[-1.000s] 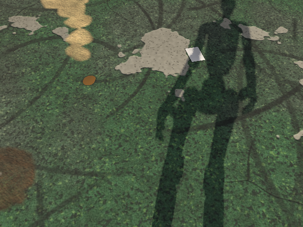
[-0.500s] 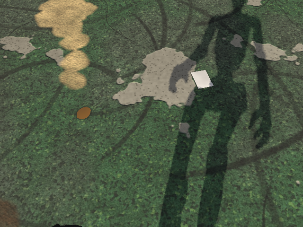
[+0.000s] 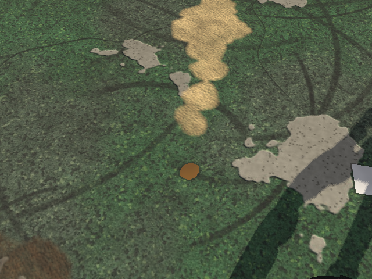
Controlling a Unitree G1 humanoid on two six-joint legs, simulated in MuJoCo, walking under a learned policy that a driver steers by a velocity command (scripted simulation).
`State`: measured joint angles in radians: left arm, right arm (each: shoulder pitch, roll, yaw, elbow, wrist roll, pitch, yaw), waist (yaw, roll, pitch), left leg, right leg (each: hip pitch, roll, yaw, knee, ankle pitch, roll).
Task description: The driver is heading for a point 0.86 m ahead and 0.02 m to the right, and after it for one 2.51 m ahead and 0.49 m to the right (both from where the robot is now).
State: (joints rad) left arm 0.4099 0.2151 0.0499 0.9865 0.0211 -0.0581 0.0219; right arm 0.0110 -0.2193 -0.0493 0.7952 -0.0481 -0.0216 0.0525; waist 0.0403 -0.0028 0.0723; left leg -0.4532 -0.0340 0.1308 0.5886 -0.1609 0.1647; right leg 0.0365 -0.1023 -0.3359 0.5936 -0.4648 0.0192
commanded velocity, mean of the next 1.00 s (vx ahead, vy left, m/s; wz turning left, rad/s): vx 0.50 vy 0.00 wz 0.18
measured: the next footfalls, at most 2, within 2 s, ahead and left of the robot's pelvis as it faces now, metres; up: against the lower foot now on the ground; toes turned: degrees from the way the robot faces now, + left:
right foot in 0.54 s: +0.49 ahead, -0.04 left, +0.00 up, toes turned +9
left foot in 1.06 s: +0.72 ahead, +0.20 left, +0.00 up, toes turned +7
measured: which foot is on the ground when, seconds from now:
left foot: down 0.00-0.56, up 0.58-1.00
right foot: down 0.00-0.00, up 0.02-0.52, down 0.54-1.00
